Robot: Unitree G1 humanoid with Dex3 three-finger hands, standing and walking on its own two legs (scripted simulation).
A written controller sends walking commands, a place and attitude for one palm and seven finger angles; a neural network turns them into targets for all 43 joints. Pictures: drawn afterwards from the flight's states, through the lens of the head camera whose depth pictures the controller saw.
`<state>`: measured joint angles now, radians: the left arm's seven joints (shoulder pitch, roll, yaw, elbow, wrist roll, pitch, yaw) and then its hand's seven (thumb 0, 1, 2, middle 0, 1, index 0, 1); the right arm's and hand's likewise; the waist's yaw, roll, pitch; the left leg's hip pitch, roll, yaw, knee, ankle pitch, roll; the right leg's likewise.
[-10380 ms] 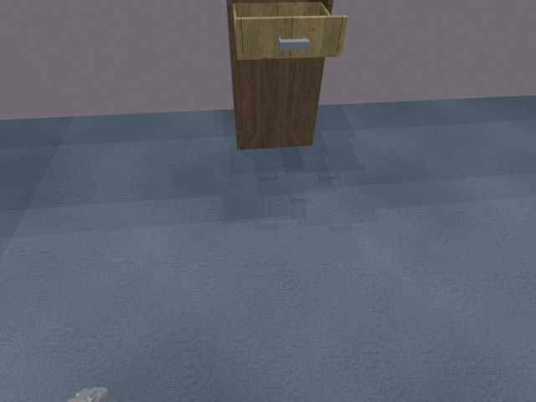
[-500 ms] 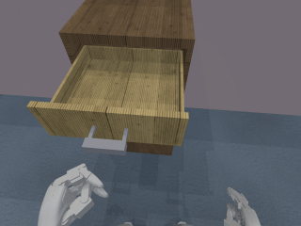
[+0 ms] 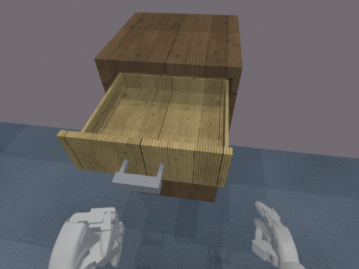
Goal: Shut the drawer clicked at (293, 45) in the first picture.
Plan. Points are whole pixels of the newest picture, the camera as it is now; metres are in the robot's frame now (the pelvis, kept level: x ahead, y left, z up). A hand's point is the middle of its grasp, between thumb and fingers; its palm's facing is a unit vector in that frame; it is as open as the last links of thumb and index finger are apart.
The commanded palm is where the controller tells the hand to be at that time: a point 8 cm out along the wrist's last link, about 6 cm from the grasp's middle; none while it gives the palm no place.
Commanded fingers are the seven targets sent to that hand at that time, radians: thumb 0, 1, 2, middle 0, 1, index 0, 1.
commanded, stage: raise the hand and make a fist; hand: left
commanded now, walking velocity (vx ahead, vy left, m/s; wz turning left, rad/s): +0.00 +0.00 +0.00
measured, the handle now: (140, 174) +0.33 +0.13 +0.03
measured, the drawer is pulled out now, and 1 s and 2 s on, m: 0.30 0.30 0.30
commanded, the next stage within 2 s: bring the fist close to the handle in 0.46 s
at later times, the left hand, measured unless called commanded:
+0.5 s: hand (121, 245) +0.14 +0.10 +0.14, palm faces -0.06 -1.00 -0.04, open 3.3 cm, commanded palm +0.10 +0.15 +0.14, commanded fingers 0.00 0.90 0.90 -1.40 -1.60 -1.40 -1.60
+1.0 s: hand (132, 233) +0.17 +0.10 +0.09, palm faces -0.08 -1.00 -0.01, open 3.3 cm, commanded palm +0.15 +0.15 +0.09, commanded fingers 0.00 0.90 0.90 -1.40 -1.60 -1.40 -1.60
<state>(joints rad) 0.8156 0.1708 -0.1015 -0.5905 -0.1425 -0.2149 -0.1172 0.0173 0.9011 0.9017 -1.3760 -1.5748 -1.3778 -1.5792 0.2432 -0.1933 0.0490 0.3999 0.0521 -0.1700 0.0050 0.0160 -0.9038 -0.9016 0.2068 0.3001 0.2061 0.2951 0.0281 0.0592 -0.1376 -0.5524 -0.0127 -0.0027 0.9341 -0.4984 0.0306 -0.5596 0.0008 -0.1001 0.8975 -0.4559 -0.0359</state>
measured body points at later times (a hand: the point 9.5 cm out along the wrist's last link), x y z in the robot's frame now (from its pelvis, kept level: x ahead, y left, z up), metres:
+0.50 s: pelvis +0.00 -0.01 +0.00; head -0.01 -0.03 +0.45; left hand +0.14 +0.16 +0.14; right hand +0.19 -0.23 -0.04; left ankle -0.01 +0.10 -0.69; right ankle +0.00 -0.10 -0.69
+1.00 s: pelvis +0.00 +0.00 +0.00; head +0.02 -0.02 +0.45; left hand +0.17 +0.15 +0.10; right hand +0.19 -0.23 -0.06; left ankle -0.01 +0.10 -0.69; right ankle +0.00 -0.10 -0.69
